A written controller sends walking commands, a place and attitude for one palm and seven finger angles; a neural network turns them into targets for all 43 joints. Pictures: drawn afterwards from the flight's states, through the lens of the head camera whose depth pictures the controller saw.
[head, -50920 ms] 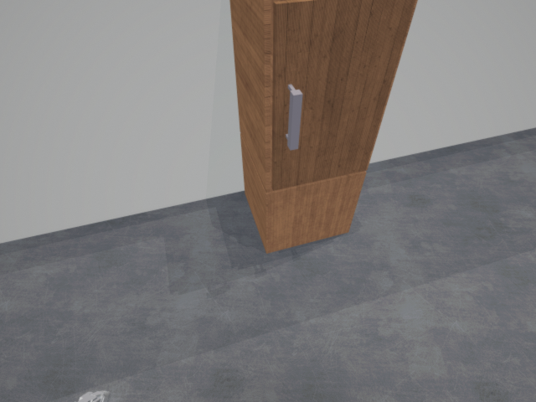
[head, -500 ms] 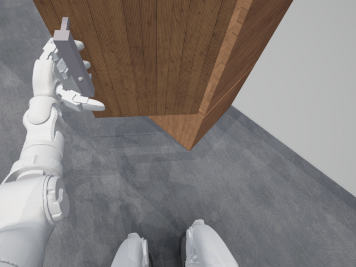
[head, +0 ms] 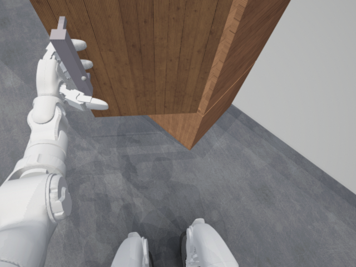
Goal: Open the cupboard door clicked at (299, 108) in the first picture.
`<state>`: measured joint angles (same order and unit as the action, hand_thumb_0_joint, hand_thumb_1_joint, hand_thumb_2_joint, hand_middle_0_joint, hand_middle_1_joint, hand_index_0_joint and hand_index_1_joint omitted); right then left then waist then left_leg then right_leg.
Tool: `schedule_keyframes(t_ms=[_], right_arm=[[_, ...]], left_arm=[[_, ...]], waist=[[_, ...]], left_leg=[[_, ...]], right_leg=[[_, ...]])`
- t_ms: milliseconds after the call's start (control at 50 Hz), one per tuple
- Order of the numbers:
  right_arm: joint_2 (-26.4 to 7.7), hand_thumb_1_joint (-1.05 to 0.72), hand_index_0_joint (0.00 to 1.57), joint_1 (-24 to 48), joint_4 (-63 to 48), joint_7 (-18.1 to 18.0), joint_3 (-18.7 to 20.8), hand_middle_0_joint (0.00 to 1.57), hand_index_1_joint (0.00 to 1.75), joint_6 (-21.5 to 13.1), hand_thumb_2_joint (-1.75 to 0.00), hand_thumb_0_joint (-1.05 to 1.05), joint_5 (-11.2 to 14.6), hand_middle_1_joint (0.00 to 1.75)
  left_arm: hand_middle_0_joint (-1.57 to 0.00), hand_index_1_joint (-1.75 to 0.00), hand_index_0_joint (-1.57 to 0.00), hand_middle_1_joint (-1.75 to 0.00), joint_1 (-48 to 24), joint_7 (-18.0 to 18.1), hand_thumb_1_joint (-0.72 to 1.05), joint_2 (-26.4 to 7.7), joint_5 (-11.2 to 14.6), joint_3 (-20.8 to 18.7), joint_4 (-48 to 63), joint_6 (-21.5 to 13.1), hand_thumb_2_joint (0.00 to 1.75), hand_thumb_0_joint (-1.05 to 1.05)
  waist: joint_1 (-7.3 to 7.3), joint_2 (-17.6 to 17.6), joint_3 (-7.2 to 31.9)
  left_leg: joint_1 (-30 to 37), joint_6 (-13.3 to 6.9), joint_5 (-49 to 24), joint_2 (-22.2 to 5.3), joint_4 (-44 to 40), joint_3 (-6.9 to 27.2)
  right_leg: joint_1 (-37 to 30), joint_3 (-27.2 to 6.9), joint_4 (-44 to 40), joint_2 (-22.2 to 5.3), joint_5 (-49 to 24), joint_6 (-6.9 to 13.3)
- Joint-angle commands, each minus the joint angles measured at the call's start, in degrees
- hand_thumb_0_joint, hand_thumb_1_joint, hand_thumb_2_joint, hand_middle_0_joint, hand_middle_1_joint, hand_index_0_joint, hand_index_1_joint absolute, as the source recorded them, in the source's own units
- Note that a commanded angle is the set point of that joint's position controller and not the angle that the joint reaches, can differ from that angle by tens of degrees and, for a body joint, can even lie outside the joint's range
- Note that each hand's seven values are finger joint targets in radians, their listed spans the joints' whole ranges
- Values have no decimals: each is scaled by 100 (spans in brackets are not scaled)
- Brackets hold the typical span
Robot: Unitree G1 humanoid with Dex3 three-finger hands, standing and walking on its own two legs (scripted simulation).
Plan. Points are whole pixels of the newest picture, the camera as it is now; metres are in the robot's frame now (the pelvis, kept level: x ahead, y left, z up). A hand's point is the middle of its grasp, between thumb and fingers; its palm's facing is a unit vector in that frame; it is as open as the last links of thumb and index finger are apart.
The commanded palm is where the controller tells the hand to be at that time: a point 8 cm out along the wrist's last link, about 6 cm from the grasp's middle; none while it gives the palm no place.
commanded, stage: slide the fingers in behind the handle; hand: left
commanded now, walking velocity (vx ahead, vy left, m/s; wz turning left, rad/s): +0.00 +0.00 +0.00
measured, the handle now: (76, 60) +0.57 +0.18 +0.05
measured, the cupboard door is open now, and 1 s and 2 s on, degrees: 46 46 87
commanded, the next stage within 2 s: close the thumb around the handle in 0.12 s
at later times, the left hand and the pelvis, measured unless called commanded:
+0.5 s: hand (81, 78) +0.51 +0.17 +0.05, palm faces -0.01 -1.00 -0.02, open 11.7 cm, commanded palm +0.49 +0.21 +0.06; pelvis +0.00 +0.01 +0.00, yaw +0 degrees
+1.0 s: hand (84, 76) +0.52 +0.16 +0.05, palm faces -0.01 -1.00 -0.01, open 6.0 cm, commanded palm +0.49 +0.21 +0.06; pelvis +0.00 +0.01 +0.00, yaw -1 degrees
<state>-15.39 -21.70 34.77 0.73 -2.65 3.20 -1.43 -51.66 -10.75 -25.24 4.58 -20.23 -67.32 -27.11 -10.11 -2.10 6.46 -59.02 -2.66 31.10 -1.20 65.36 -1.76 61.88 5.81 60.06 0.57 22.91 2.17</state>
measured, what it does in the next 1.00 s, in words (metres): stands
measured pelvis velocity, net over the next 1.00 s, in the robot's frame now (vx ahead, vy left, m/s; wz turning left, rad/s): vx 0.00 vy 0.01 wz -0.01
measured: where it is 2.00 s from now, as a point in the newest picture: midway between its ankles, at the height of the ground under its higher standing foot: outside the picture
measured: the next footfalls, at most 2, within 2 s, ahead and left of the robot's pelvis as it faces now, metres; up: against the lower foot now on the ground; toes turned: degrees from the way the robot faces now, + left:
none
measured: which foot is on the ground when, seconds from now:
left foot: down 0.00-1.00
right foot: down 0.00-1.00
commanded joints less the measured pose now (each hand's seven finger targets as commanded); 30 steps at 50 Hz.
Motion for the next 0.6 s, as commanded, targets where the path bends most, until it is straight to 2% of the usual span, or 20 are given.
schedule_keyframes(t_ms=[0, 20, 40, 80, 140, 200, 240, 280, 300, 340, 360, 380, 420, 440, 500, 520, 560, 580], right_arm=[[-1016, -90, 20, -1025, -183, -55, 408, 20, 30, -103, -90, 0, -32, 30], [-1016, -90, 20, -1024, -179, -54, 401, 20, 30, -99, -90, 0, -34, 30], [-1023, -90, 20, -1031, -173, -48, 394, 20, 30, -99, -90, 0, -35, 30], [-1019, -90, 20, -1045, -169, -42, 400, 20, 30, -92, -90, 0, -45, 30], [-1028, -90, 20, -1047, -182, -44, 401, 20, 30, -69, -90, 0, -37, 30], [-1020, -90, 20, -1036, -196, -45, 387, 20, 30, -68, -90, 0, -32, 30], [-1031, -90, 20, -1058, -222, -52, 403, 20, 30, -58, -90, 0, -33, 30], [-1006, -90, 20, -1039, -246, -46, 387, 20, 30, -52, -90, 0, -23, 30], [-1016, -90, 20, -1049, -243, -47, 392, 20, 30, -42, -90, 0, -23, 30], [-997, -90, 20, -1019, -264, -33, 404, 20, 30, -44, -90, 0, -16, 30], [-1013, -90, 20, -1030, -283, -41, 402, 20, 30, -45, -90, 0, -20, 30], [-998, -90, 20, -1023, -251, -33, 414, 20, 30, -42, -90, 0, -15, 30], [-1028, -90, 20, -1030, -186, -50, 400, 20, 30, -30, -90, 0, -9, 30], [-1027, -90, 20, -1015, -196, -60, 391, 20, 30, -35, -90, 0, -4, 30], [-1030, -90, 20, -1021, -181, -67, 404, 20, 30, -64, -90, 0, -33, 30], [-1018, -90, 20, -1011, -177, -54, 400, 20, 30, -70, -90, 0, -42, 30], [-1017, -90, 20, -1039, -168, -45, 416, 20, 30, -80, -90, 0, -61, 30], [-1037, -90, 20, -1081, -113, -43, 443, 20, 30, -63, -90, 0, -63, 30]], left_arm=[[-30, -120, -30, -120, -2639, 39, -50, -1081, 59, -9, 1226, -418, 30, 0], [-30, -120, -30, -120, -2608, 51, -50, -1161, 41, -64, 1173, -412, 30, 0], [-30, -120, -30, -120, -2623, 67, -50, -1148, 37, -44, 1141, -400, 30, 0], [-30, -120, -30, -120, -2667, 84, -50, -1124, 23, -28, 1215, -425, 30, 0], [-30, -120, -30, -120, -2595, 84, -50, -1220, 4, -101, 1103, -360, 30, 0], [-30, -120, -30, -120, -2603, 73, -50, -1235, 23, -119, 1156, -359, 30, 0], [-31, -121, -31, -121, -2465, 62, -39, -1423, 40, -291, 1235, -369, 35, 0], [-32, -122, -32, -122, -2335, 26, -28, -1382, 70, -282, 1208, -361, 40, 0], [-32, -123, -32, -123, -2306, 20, -22, -1408, 78, -307, 1243, -361, 42, 0], [-33, -124, -33, -124, -2290, -26, -11, -1234, 103, -174, 1331, -371, 47, 0], [-33, -125, -33, -125, -2327, -32, -5, -1280, 117, -186, 1459, -412, 49, 0], [-34, -125, -34, -125, -2337, -40, 0, -1097, 125, -59, 1396, -398, 52, 0], [-34, -127, -34, -127, -2339, -31, 12, -1226, 116, -158, 1122, -338, 56, 0], [-35, -127, -35, -127, -2464, -22, 17, -1188, 102, -87, 1141, -328, 59, 0], [-36, -129, -36, -129, -2571, 24, 34, -1266, 78, -157, 1299, -409, 66, 0], [-36, -130, -36, -130, -2658, 27, 40, -1130, 64, -11, 1371, -435, 68, 0], [-37, -131, -37, -131, -2752, 39, 51, -942, 105, 109, 1431, -481, 73, 0], [-38, -131, -38, -131, -2601, 56, 56, -1027, 93, -12, 1310, -461, 76, 0]], waist=[[-162, -581, 3070], [-122, -573, 2970], [-154, -494, 2934], [-152, -597, 3007], [-155, -370, 2935], [-133, -587, 2960], [-75, -393, 3176], [-36, -563, 3099], [-44, -480, 3078], [-46, -548, 3042], [-34, -570, 3112], [-87, -615, 3121], [-130, -380, 2737], [-166, -335, 2665], [-108, -675, 2962], [-126, -784, 2988], [-188, -777, 3050], [-155, -666, 3153]], left_leg=[[1693, 155, -2383, 72, -729, 552], [1590, 163, -2356, 76, -730, 541], [1564, 157, -2296, 72, -750, 555], [1651, 165, -2459, 69, -735, 562], [1444, 129, -2303, 80, -717, 517], [1532, 150, -2360, 79, -743, 531], [1488, 130, -2484, 83, -708, 496], [1470, 147, -2559, 83, -715, 472], [1506, 150, -2605, 66, -726, 491], [1571, 153, -2582, 66, -746, 471], [1701, 166, -2728, 49, -755, 528], [1759, 176, -2719, 49, -743, 527], [1480, 158, -2408, 47, -766, 522], [1416, 144, -2304, 56, -796, 532], [1777, 206, -2567, 41, -755, 589], [1893, 237, -2650, 38, -763, 617], [2115, 278, -2958, 8, -726, 695], [2158, 297, -3083, -13, -700, 704]], right_leg=[[-1762, -453, -471, 138, -1613, -80], [-1797, -459, -468, 136, -1606, -73], [-1803, -449, -472, 146, -1565, -78], [-1787, -441, -450, 142, -1679, -70], [-1917, -481, -490, 141, -1661, -90], [-1868, -461, -476, 144, -1664, -73], [-2137, -501, -464, 148, -1880, -79], [-2135, -502, -450, 145, -1969, -69], [-2115, -480, -448, 150, -1979, -74], [-2101, -486, -487, 155, -1937, -73], [-2053, -450, -442, 164, -1969, -49], [-1954, -447, -463, 161, -1926, -74], [-1878, -436, -503, 162, -1708, -80], [-1882, -442, -520, 160, -1633, -85], [-1700, -402, -449, 154, -1639, -62], [-1630, -386, -441, 156, -1620, -59], [-1476, -334, -409, 169, -1674, -51], [-1509, -330, -403, 168, -1751, -70]])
